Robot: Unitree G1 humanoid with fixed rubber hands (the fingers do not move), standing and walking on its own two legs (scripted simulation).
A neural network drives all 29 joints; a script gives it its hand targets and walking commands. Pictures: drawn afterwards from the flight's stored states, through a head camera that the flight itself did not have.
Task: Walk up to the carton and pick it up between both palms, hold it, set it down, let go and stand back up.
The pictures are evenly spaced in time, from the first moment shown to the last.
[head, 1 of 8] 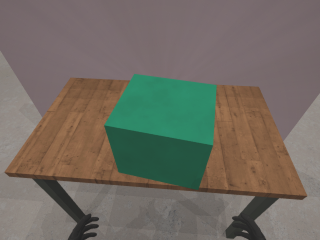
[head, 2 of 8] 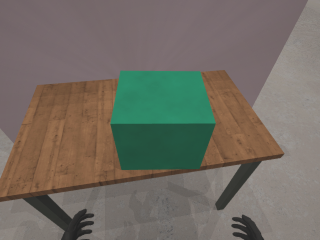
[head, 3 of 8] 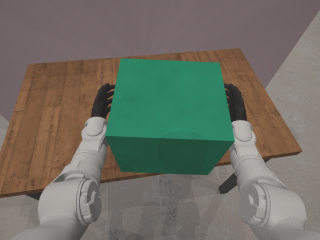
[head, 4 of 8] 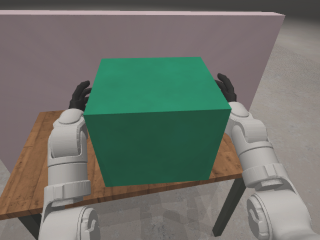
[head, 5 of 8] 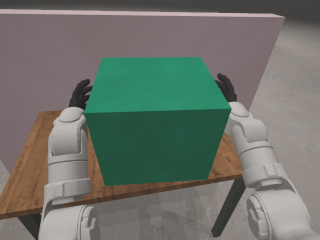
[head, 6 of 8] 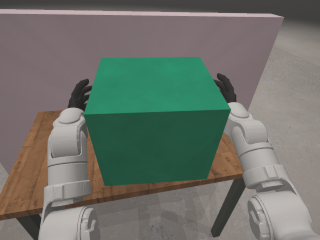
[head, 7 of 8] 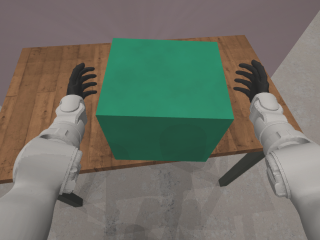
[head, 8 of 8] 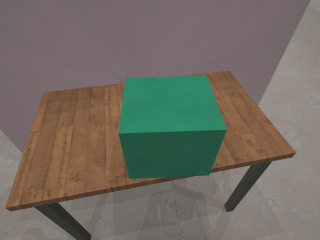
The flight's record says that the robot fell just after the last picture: no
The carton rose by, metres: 0.19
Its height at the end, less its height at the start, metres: +0.00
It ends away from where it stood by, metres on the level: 0.02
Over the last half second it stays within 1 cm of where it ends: yes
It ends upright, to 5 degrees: yes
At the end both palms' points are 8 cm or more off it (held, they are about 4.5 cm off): yes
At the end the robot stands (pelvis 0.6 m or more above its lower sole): yes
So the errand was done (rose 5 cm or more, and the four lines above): yes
